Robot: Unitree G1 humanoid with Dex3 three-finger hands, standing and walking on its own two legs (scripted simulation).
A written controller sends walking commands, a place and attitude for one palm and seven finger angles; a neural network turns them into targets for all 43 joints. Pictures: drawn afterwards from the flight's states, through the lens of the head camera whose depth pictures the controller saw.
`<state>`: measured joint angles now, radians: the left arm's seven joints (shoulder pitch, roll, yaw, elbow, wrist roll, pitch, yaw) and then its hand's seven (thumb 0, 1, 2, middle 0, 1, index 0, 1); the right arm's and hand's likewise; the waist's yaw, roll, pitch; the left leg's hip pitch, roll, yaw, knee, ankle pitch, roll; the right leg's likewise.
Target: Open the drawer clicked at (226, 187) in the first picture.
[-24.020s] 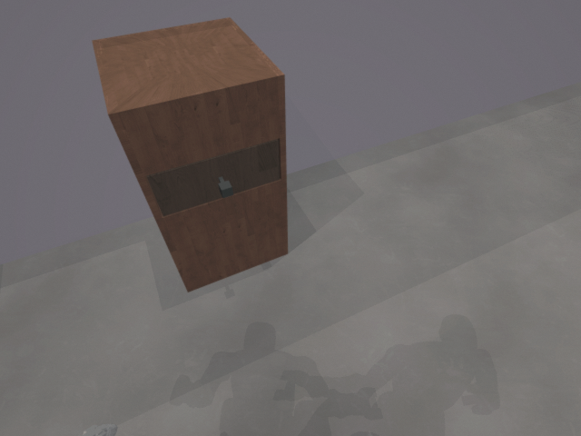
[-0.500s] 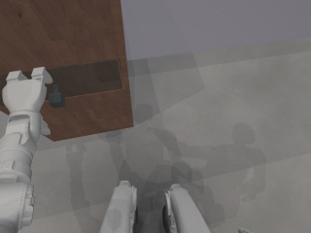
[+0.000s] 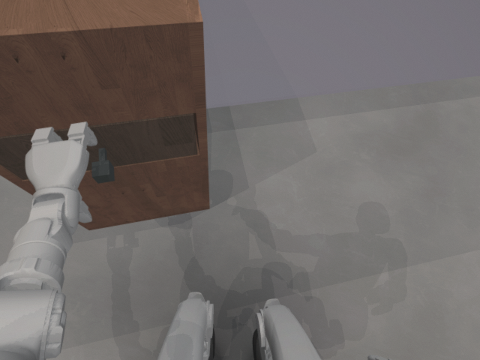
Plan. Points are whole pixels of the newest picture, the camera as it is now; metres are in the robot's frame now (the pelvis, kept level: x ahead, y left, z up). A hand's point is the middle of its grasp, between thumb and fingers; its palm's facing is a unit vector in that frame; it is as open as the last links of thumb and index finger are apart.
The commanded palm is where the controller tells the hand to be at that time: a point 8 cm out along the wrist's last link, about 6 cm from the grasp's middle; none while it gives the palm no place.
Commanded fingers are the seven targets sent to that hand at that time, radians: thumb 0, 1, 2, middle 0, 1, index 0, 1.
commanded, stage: re-aim the fingers above the handle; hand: left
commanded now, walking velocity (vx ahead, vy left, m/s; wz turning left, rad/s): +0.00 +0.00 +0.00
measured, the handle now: (103, 164) +0.47 +0.28 -0.12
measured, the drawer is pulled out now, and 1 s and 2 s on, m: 0.00 0.00 0.00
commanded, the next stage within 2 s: lower the fingers behind the handle in 1.92 s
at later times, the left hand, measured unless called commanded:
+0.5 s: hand (75, 175) +0.42 +0.30 -0.05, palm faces -0.03 -0.04 -1.00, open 13.8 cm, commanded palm +0.41 +0.27 +0.00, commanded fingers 0.00 -0.50 0.30 -0.30 -1.20 -0.30 -1.20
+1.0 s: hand (76, 170) +0.43 +0.30 -0.06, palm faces -0.05 -0.02 -1.00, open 13.7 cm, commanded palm +0.42 +0.28 +0.00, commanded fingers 0.00 -0.50 0.30 -0.30 -1.20 -0.30 -1.20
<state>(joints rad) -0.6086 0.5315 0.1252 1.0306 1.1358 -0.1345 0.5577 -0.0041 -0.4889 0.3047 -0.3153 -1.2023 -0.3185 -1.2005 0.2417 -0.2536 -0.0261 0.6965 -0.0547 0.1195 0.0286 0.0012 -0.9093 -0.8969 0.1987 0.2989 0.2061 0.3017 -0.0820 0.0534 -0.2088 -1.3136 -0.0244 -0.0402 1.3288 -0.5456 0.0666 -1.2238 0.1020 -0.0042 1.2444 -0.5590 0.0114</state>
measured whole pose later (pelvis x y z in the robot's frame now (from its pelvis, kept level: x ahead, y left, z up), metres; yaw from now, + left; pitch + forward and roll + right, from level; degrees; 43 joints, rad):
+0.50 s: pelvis -0.01 -0.01 +0.00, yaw +0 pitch +30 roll -6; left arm -0.64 0.54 0.11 1.06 1.14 -0.12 0.56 0.00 -0.49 0.30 -0.32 -1.20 -0.32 -1.20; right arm 0.25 -0.26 -0.03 0.71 -0.05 0.10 0.02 0.00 -0.91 -0.90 0.20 0.30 0.21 0.30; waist -0.09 0.06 -0.22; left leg -1.32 -0.02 -0.05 1.33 -0.53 0.06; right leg -1.23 0.10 -0.01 1.26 -0.55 0.00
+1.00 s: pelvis -0.01 -0.01 -0.01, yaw +0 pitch +31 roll -5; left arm -0.66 0.57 0.13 1.08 1.14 -0.13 0.54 0.00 -0.49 0.30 -0.32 -1.21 -0.33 -1.22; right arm 0.26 -0.26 -0.01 0.71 -0.05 0.09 0.01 0.00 -0.91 -0.90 0.20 0.30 0.21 0.30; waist -0.09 0.06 -0.21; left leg -1.35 -0.02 -0.05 1.35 -0.54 0.05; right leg -1.27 0.11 -0.02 1.28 -0.56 -0.01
